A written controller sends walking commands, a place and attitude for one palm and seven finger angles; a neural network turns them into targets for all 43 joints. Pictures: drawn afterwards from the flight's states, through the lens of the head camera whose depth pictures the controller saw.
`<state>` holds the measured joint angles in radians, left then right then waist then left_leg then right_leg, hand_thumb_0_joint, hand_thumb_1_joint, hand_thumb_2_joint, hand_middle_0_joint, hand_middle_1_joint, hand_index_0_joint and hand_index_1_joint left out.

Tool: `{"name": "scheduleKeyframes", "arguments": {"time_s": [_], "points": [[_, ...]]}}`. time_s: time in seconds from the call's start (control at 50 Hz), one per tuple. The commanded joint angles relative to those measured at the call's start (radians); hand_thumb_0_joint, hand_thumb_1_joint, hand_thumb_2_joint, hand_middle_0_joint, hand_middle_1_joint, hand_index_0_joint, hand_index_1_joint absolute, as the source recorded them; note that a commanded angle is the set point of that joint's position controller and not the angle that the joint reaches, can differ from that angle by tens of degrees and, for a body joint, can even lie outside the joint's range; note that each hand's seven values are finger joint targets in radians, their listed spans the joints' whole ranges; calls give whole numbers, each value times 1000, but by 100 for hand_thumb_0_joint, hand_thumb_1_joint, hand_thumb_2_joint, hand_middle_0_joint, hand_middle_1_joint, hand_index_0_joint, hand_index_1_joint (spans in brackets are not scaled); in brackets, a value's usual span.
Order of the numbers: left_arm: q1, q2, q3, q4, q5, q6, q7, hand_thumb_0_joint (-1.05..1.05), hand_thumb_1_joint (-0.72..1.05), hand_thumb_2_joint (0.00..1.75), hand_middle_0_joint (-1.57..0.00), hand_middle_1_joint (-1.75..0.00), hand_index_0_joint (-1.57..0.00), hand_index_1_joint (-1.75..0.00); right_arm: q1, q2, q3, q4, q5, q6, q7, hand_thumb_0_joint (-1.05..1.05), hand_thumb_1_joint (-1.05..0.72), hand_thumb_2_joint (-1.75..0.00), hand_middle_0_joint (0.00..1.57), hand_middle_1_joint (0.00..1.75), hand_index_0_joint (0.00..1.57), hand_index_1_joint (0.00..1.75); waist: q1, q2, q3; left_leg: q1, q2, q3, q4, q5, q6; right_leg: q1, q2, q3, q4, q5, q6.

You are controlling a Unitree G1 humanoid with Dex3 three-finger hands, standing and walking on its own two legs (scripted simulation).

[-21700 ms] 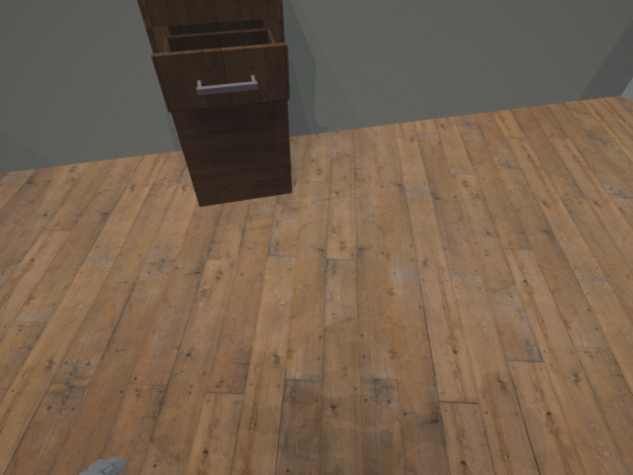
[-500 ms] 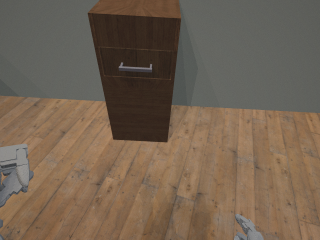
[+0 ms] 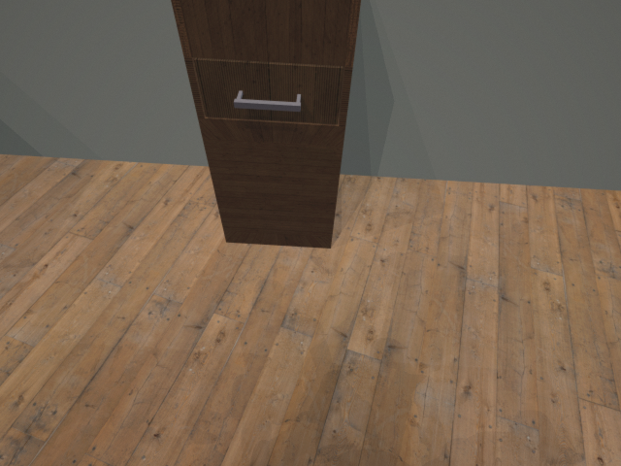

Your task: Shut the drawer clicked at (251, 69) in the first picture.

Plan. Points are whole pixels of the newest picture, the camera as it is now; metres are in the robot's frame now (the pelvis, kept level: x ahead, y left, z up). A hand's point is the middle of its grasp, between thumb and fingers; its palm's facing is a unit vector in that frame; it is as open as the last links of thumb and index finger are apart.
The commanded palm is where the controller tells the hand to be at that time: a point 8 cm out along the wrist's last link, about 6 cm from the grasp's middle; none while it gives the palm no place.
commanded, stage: let the arm hang, fingers relaxed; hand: left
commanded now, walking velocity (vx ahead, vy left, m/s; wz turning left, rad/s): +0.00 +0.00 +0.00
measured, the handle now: (268, 100) +0.99 +0.17 -0.08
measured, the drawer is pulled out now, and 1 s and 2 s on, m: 0.00 0.00 0.00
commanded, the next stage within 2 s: look to check the result in 0.66 s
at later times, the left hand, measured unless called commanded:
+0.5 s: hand out of the picture +0.07 +0.20 -0.16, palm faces -0.01 -0.96 -0.26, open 7.3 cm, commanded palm none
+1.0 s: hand out of the picture +0.08 +0.21 -0.16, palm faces -0.02 -0.95 -0.31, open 7.4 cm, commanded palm none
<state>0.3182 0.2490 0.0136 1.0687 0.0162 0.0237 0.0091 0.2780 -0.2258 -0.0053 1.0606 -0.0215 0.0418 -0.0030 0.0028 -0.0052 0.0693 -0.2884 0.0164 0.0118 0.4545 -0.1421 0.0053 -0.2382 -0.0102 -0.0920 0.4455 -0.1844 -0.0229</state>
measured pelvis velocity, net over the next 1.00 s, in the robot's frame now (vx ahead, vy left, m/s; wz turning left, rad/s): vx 0.03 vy -0.01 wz -0.02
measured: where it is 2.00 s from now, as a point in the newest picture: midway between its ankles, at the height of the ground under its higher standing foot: outside the picture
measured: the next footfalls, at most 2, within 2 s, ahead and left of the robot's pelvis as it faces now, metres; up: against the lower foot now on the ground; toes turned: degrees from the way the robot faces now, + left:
none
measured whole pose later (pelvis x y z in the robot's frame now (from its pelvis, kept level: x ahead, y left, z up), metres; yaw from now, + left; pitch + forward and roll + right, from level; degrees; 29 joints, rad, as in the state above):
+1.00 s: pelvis +0.03 -0.01 +0.01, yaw -1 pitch -2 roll +0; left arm 0.15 0.26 0.02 1.15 0.01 -0.01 0.01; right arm 0.16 -0.27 -0.01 1.14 -0.02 0.01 -0.01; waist -0.01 0.03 0.08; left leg -0.18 0.03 0.03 0.35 -0.14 -0.02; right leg -0.14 0.01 -0.08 0.36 -0.19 -0.03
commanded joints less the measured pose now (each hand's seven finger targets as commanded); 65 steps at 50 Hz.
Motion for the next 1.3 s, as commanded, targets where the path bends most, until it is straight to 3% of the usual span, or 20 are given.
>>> {"name": "scheduleKeyframes", "arguments": {"time_s": [0.0,0.14,0.26,0.38,0.6,0.7,1.28], "points": [[-50,147,28,-22,-2,-32,3,0,90,90,-48,-60,-48,-60,19,-117,-36,-21,0,-29,-11,0,-90,-90,20,30,20,30,-17,13,-23,72,65,-81,-98,-172,27,-82,-111,143,-185,-291,-44],[-36,143,30,30,-3,-27,8,0,90,90,-20,-30,-20,-30,42,-109,-38,27,-1,-32,-16,0,-90,-90,20,30,20,30,-6,26,10,37,74,-99,-140,-203,33,-65,-99,127,-156,-281,-43],[-49,137,34,35,-1,-27,11,0,90,90,-20,-30,-20,-30,29,-110,-42,39,-3,-36,-16,0,-90,-90,20,30,20,30,0,32,15,20,81,-117,-179,-228,35,-42,-90,123,-130,-247,-38],[-84,141,35,25,1,-37,14,0,90,90,-20,-30,-20,-30,2,-106,-43,35,0,-43,-14,0,-90,-90,20,30,20,30,-3,3,9,53,75,-90,-155,-119,28,-24,-102,127,-143,-180,-33],[-151,148,38,10,-1,-46,12,0,90,90,-20,-30,-20,-30,-61,-129,-40,32,-1,-51,-14,0,-90,-90,20,30,20,30,-9,34,-23,104,89,-82,-152,-14,19,14,-109,137,-155,-90,-28],[-168,162,40,11,-2,-51,12,0,90,90,-20,-30,-20,-30,-81,-149,-39,32,0,-55,-16,0,-90,-90,20,30,20,30,-9,10,-60,137,94,-77,-141,54,17,49,-117,135,-159,-12,-28],[-219,235,39,23,-3,-58,12,0,90,90,-20,-30,-20,-30,-149,-228,-37,33,3,-52,-13,0,-90,-90,20,30,20,30,-12,12,-73,190,104,-65,-163,88,6,97,-124,153,-208,83,-19]]}}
